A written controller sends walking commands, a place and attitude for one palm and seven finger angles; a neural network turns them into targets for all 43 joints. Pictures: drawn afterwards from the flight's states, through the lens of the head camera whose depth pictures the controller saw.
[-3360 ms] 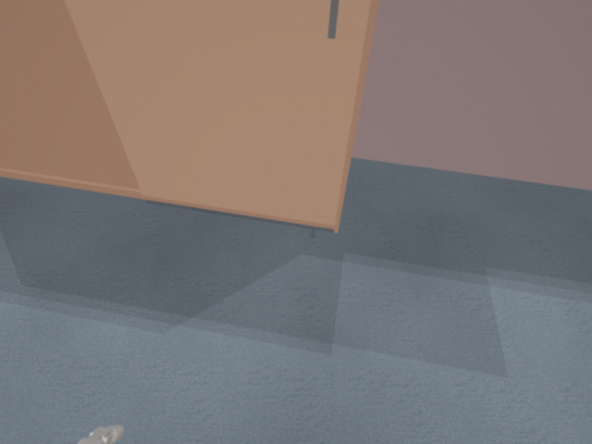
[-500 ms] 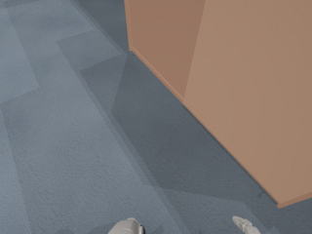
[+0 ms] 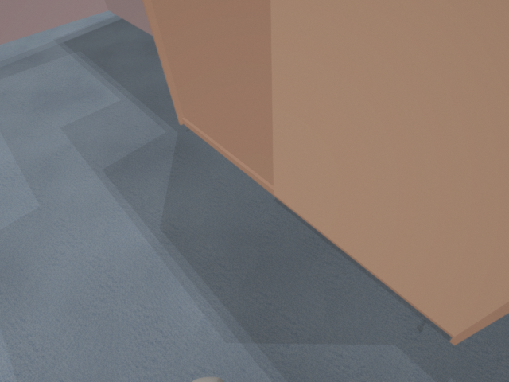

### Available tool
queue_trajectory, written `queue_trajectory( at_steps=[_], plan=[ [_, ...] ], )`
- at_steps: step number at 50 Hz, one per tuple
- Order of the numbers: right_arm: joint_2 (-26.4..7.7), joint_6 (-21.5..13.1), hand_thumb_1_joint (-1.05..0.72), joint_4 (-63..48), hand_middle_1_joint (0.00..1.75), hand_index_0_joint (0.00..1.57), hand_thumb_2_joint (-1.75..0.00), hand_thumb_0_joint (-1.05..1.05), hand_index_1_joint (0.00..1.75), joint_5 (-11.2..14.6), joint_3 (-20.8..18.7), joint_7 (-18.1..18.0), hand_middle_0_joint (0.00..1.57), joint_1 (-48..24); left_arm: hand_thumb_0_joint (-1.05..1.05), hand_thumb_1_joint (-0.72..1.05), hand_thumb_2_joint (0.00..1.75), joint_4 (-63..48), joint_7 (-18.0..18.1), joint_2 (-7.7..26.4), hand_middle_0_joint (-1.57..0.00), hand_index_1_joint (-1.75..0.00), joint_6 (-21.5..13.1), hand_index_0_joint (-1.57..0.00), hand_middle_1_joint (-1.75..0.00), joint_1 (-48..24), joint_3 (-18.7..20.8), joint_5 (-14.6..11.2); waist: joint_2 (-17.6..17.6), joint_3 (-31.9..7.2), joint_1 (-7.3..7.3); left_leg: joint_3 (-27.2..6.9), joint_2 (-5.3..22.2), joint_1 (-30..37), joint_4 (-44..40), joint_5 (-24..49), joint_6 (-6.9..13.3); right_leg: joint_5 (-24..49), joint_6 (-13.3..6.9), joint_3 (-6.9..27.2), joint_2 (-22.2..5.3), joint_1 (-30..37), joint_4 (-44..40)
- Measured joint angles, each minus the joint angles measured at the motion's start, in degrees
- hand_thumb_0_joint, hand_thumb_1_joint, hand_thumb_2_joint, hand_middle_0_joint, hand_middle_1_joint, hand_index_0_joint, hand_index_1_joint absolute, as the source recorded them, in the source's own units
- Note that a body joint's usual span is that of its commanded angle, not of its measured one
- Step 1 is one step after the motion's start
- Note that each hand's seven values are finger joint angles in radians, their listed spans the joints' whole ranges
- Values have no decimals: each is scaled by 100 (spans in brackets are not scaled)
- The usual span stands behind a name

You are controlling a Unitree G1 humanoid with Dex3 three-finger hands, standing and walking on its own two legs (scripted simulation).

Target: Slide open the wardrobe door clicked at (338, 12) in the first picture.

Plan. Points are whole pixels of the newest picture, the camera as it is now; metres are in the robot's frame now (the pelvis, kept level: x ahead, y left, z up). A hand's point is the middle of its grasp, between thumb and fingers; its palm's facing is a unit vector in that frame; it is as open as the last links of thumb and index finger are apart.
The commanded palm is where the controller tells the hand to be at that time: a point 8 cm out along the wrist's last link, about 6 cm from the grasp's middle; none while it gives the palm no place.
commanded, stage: turn to face it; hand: right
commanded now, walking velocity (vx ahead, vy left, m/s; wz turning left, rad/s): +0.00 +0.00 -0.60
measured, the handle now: out of the picture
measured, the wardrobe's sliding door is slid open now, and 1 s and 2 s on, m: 0.00 0.00 0.00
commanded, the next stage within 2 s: take the last steps up to it in 1.20 s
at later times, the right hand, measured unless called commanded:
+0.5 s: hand out of the picture +0.04 -0.16 -0.14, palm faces +0.30 +0.91 -0.29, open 7.4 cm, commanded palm none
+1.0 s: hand out of the picture -0.16 -0.18 -0.18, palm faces +0.59 +0.76 -0.27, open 7.4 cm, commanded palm none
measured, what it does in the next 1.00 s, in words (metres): steps on the spot, turning right: left foot, then right foot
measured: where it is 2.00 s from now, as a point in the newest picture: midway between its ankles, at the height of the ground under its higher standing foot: outside the picture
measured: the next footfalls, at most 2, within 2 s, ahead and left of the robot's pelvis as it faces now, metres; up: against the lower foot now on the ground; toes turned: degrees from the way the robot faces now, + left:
left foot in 0.40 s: +0.05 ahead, +0.16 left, +0.00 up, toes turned -13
right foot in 0.84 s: -0.08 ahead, -0.06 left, +0.00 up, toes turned -37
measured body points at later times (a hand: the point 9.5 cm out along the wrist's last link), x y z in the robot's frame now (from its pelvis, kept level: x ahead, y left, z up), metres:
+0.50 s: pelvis -0.02 +0.06 +0.00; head +0.01 +0.09 +0.45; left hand +0.12 +0.31 -0.15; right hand +0.02 -0.21 -0.11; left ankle +0.01 +0.17 -0.73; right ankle -0.02 -0.07 -0.67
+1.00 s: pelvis -0.05 +0.03 +0.00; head -0.04 -0.02 +0.45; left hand +0.19 +0.17 -0.11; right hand -0.19 -0.22 -0.16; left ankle +0.01 +0.17 -0.66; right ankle -0.11 -0.04 -0.73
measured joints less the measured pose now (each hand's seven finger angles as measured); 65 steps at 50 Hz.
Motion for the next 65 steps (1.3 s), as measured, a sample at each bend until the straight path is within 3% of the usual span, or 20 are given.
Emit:
queue_trajectory(
  at_steps=[3,7,15,19,20,23,26,29,34,39,42,43,45,47,50,58,65],
  plan=[
    [-135,2,-90,40,30,20,-90,0,30,7,-77,13,20,93,1,92,90,-18,14,19,-20,-30,-14,-20,-30,0,11,-19,-28,70,-39,-213,69,-250,502,272,-114,274,-26,113,83,109,-450],
    [-276,37,-91,56,30,20,-90,1,30,21,-140,0,20,121,1,91,90,-52,10,94,-20,-30,-15,-20,-30,-16,67,-34,-108,134,-29,-395,152,-249,322,342,-246,502,-22,324,172,140,-763],
    [-302,50,-91,-143,30,19,-90,1,30,62,-113,-19,19,-232,1,91,90,-117,-32,341,-20,-30,94,-20,-30,-110,216,-15,-283,201,92,-536,13,106,-681,125,-275,674,123,865,355,-61,-722],
    [-179,-53,-91,-373,30,19,-90,1,30,91,-15,-15,19,-360,1,91,90,-178,-63,513,-20,-30,196,-20,-30,-154,306,-21,-411,143,129,-483,-150,644,-1934,537,-182,656,296,1169,475,-270,-453],
    [-173,-106,-91,-460,30,20,-90,1,30,75,14,-12,19,-329,1,91,90,-216,-77,545,-20,-30,220,-20,-30,-137,332,-43,-386,81,106,-477,-114,849,-2449,645,-85,572,340,1191,541,-392,-260],
    [-1,-141,-90,-539,30,20,-90,0,30,19,107,-25,20,-290,1,91,90,-226,-87,692,-20,-30,317,-20,-30,-241,437,-17,-533,104,101,-244,-78,880,-2337,838,230,-663,464,984,535,-953,1334],
    [92,-139,-90,-559,30,20,-90,0,30,5,162,-24,20,-147,1,91,90,-255,-156,765,-20,-30,360,-20,-30,-314,460,8,-484,108,111,-51,73,1088,-2494,939,286,-618,574,596,364,-1326,2810],
    [123,-155,-90,-543,30,20,-90,0,30,-9,202,-17,20,-46,1,91,90,-291,-207,774,-20,-30,365,-20,-30,-350,449,0,-392,139,124,175,215,1231,-2606,971,289,-421,702,396,125,-1360,3335],
    [96,-184,-90,-524,30,20,-90,0,30,-43,234,10,20,123,1,91,90,-257,-236,738,-20,-30,440,-19,-30,-483,388,-16,-235,234,10,539,445,1271,-2594,936,254,-655,798,224,-125,-939,2688],
    [-86,-159,-90,-422,30,20,-90,0,30,-74,172,29,20,310,1,91,90,-304,-229,672,-20,-30,390,-19,-30,-739,274,-63,-82,354,-186,844,676,1124,-2372,843,119,-919,715,-18,-140,-298,1358],
    [-270,-115,-90,-329,30,20,-90,0,30,-38,83,33,20,465,1,91,90,-421,-226,640,-20,-30,250,-19,-30,-828,201,-72,-1,338,-247,1013,841,929,-1945,646,-39,-181,553,-193,-82,269,74],
    [-367,-74,-90,-279,30,20,-90,0,30,-14,40,37,20,477,1,91,90,-443,-219,587,-20,-30,189,-20,-30,-881,191,-62,115,375,-273,869,908,759,-1539,438,-109,-102,398,-220,2,255,72],
    [-507,68,-90,-152,30,20,-90,0,30,-10,-16,-1,20,472,1,91,90,-484,-197,494,-20,-30,96,-20,-30,-934,131,-70,214,411,-337,404,764,355,-529,-239,-193,-301,157,-220,59,221,220],
    [-566,156,-90,-31,30,20,-90,1,30,3,-53,-18,20,419,1,91,90,-506,-130,427,-20,-30,43,-20,-30,-908,87,-62,174,392,-319,125,574,27,260,-303,-238,-323,62,-128,68,281,96],
    [-585,133,-91,-5,30,20,-90,1,30,11,-66,14,20,327,1,91,90,-457,-65,352,-20,-30,23,-20,-30,-843,35,-61,101,363,-302,-73,449,-252,713,55,-302,-84,44,4,112,445,-294],
    [-373,83,-91,-138,30,19,-90,1,30,22,16,17,19,49,1,91,90,-243,-42,211,-20,-30,53,-20,-30,-525,2,-53,-62,236,-167,-285,299,-113,-36,325,-347,249,-8,275,260,646,-791],
    [-57,-26,-90,-220,30,20,-90,0,30,58,127,-4,20,-170,1,91,90,-26,-30,226,-20,-30,120,-20,-30,-211,73,-24,-242,162,35,-247,44,662,-1645,500,-196,217,117,480,350,468,-572]
  ],
)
